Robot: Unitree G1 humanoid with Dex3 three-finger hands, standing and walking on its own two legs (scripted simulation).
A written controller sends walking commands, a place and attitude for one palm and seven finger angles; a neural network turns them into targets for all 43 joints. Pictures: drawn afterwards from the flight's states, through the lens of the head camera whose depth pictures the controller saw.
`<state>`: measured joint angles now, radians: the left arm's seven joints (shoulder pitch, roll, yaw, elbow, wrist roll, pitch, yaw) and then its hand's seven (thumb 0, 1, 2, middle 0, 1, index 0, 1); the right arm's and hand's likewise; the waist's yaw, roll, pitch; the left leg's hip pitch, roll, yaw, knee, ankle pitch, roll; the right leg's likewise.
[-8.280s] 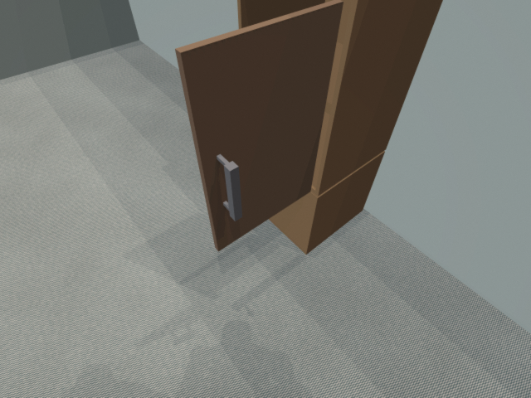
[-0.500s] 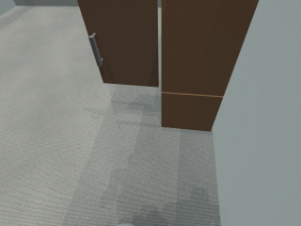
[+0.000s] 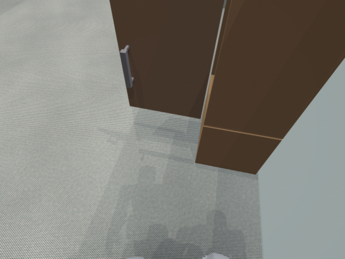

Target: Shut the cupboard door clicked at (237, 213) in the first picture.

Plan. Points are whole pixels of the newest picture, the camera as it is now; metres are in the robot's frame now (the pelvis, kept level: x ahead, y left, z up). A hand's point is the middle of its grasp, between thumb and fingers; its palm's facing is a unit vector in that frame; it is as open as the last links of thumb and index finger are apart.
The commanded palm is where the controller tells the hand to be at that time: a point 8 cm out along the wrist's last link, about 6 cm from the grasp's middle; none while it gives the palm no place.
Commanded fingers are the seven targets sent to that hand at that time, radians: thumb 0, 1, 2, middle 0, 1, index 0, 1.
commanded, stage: take the last steps up to it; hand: left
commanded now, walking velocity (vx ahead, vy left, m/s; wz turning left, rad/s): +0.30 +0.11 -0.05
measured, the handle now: (128, 67) +0.81 +0.27 -0.07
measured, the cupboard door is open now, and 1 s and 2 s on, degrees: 89 89 89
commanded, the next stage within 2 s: come to a stop and stand still in 0.62 s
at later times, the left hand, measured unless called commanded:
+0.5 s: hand (105, 243) +0.17 +0.19 -0.15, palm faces +0.06 -0.98 -0.19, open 7.3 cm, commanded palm none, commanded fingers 0.00 0.90 0.90 -0.20 -0.30 -0.20 -0.30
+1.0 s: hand (110, 162) +0.41 +0.25 -0.16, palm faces -0.05 -0.97 -0.22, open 7.4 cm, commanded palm none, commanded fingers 0.00 0.90 0.90 -0.20 -0.30 -0.20 -0.30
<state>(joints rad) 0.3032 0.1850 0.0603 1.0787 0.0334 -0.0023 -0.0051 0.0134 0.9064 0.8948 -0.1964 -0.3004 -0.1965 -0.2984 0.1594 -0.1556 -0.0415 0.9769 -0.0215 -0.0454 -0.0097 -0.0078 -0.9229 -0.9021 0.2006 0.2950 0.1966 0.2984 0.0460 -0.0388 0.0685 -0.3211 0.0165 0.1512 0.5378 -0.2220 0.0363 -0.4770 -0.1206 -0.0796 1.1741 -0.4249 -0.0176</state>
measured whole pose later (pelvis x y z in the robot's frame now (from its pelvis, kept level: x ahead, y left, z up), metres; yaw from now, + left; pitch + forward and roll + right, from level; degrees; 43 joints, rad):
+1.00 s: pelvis +0.32 +0.07 +0.00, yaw -4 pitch +1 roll +1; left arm 0.18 0.18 0.03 0.98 0.03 0.01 0.01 0.01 0.91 0.90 -0.19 -0.30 -0.20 -0.30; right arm 0.19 -0.16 -0.03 1.04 -0.01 0.02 -0.02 0.00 -0.92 -0.90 0.20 0.30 0.20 0.30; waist 0.00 -0.01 0.04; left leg -0.31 0.04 0.15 0.59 -0.29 0.00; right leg -0.33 -0.02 -0.07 0.61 -0.30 -0.04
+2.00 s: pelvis +0.29 +0.06 +0.01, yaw -4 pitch +0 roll +1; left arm 0.29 0.19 -0.03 1.06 0.02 -0.01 0.02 0.01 0.90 0.89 -0.20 -0.30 -0.20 -0.30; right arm 0.26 -0.19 0.01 1.08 -0.01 0.00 0.00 0.00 -0.91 -0.90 0.20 0.29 0.19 0.30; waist 0.00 0.00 0.02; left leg -0.23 0.04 0.06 0.46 -0.22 -0.02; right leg -0.17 0.00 0.00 0.49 -0.32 -0.02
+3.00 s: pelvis +0.34 +0.09 +0.00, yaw -5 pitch +0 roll +2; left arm 0.23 0.22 0.02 1.04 0.02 0.00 0.03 0.01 0.90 0.89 -0.20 -0.30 -0.20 -0.30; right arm 0.26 -0.16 0.01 1.07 -0.01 -0.01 -0.02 0.00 -0.90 -0.90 0.20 0.30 0.20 0.30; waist 0.02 -0.04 0.09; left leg -0.17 -0.04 0.10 0.51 -0.34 0.04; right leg -0.25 -0.05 -0.04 0.60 -0.31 -0.02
